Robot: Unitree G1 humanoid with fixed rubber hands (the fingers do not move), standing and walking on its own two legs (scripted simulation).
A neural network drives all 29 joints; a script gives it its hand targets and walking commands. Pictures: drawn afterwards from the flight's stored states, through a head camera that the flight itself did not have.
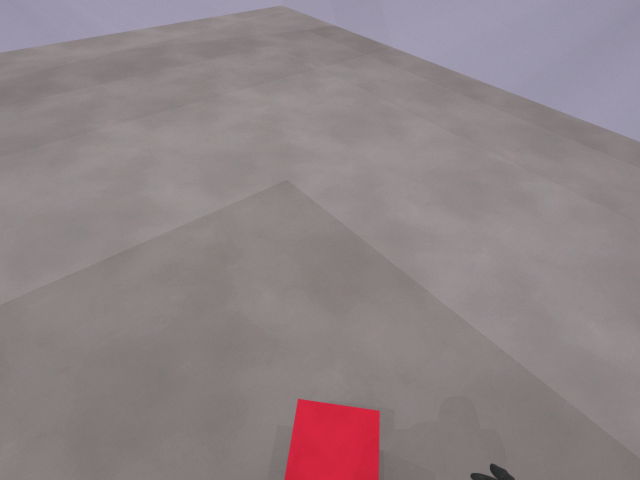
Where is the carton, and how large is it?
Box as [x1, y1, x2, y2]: [284, 399, 379, 479]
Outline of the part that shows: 298,399 284,479 378,479 379,411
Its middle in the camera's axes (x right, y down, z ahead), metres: +0.04 +0.58 +0.99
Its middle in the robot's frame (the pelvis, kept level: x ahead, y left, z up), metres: +0.34 -0.06 -0.63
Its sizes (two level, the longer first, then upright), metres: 0.210 0.200 0.250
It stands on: the floor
